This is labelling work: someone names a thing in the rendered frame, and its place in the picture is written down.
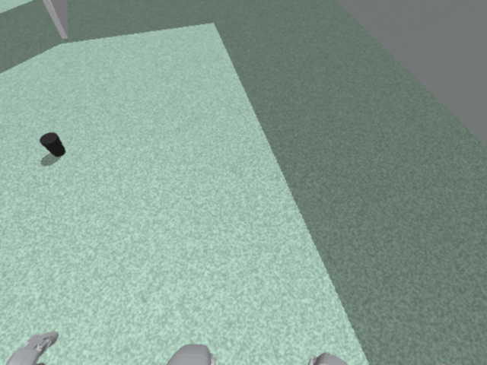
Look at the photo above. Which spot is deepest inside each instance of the left robot hand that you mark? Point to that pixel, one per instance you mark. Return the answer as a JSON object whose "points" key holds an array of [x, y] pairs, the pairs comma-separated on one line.
{"points": [[33, 349]]}

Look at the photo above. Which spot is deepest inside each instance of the cup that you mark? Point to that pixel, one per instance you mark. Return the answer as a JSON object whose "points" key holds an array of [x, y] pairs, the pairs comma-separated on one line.
{"points": [[52, 143]]}

